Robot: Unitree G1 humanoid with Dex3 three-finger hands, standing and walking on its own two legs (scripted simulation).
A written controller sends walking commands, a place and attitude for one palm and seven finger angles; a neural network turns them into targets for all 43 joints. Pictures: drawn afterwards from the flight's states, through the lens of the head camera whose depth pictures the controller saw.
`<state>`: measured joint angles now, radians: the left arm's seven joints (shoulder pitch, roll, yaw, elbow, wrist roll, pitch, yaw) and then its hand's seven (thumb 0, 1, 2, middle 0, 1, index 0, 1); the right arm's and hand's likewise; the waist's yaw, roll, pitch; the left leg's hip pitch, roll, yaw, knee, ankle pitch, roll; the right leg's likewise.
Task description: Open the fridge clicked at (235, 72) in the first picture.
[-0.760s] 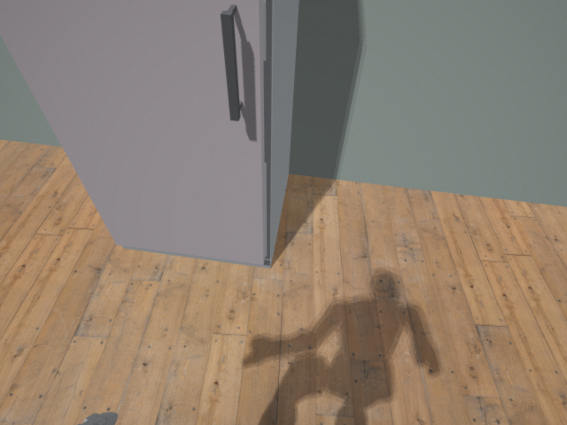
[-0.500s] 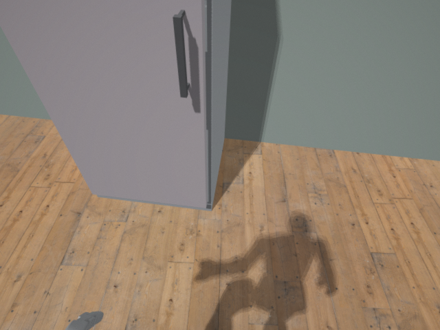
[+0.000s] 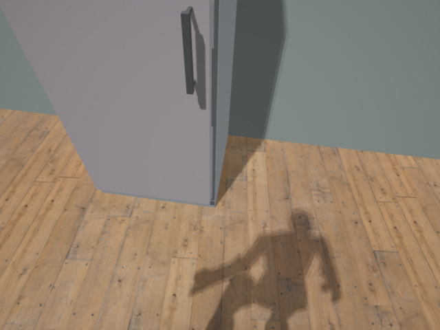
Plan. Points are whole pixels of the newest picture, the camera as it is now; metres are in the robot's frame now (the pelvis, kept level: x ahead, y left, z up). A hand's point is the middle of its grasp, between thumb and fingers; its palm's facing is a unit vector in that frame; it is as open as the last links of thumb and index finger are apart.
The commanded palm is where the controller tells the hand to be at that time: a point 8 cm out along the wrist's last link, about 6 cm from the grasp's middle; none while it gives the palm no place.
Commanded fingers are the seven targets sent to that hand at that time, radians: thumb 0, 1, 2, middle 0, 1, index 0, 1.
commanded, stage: stand and wait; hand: right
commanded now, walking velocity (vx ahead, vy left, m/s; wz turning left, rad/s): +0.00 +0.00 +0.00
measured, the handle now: (190, 53) +0.78 +0.14 +0.13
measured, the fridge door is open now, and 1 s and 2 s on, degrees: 0 0 0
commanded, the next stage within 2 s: look at it before walking up in 0.06 s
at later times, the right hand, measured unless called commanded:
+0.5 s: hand out of the picture +0.08 -0.24 -0.15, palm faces -0.02 +0.94 -0.33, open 7.4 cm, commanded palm none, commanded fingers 0.00 -0.90 -0.90 0.20 0.30 0.20 0.30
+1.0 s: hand out of the picture +0.06 -0.23 -0.17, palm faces -0.07 +0.95 -0.31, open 7.4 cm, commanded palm none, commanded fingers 0.00 -0.90 -0.90 0.20 0.30 0.20 0.30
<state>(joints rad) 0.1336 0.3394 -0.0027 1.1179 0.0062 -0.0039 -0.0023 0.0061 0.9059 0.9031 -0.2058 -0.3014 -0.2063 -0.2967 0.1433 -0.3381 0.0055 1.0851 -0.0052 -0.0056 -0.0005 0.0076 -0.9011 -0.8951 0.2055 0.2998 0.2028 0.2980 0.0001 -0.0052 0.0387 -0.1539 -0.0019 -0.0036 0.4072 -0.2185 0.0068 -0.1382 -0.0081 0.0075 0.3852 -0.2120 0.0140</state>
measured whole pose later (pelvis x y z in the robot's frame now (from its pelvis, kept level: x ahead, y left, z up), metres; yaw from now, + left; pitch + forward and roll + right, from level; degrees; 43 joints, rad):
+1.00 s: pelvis +0.00 +0.00 -0.01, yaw +5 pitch -1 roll +0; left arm 0.12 0.29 0.01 1.04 0.01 0.01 0.02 0.00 0.91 0.90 -0.20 -0.30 -0.21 -0.30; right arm 0.19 -0.30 -0.01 1.03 -0.01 0.04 0.00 0.01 -0.90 -0.90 0.20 0.30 0.20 0.30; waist -0.02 0.00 0.05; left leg -0.24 -0.03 -0.08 0.50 -0.24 0.01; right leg -0.19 -0.04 -0.07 0.48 -0.26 0.02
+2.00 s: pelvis -0.04 -0.06 +0.00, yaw +39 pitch -1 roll +2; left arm 0.27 0.20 0.04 0.95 0.02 0.01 0.02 0.00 0.90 0.90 -0.21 -0.30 -0.21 -0.30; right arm 0.14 -0.26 -0.09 0.91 -0.02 0.09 0.04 0.01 -0.91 -0.90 0.20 0.30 0.20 0.30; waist 0.02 0.01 0.09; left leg -0.41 0.05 0.04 0.87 -0.42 -0.07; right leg -0.16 -0.11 -0.24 0.50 -0.32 -0.02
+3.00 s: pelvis -0.01 +0.09 -0.03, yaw +75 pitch +1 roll +1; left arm 0.51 0.14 0.04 1.09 0.02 -0.04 0.01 0.00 0.91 0.90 -0.21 -0.30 -0.21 -0.30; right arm 0.07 -0.20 -0.07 0.93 -0.03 0.00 0.06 0.01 -0.91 -0.90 0.20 0.30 0.20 0.30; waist 0.06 0.01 0.11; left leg -0.45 0.02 0.17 0.62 -0.20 0.06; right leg 0.02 -0.22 -0.39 0.64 -0.52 0.09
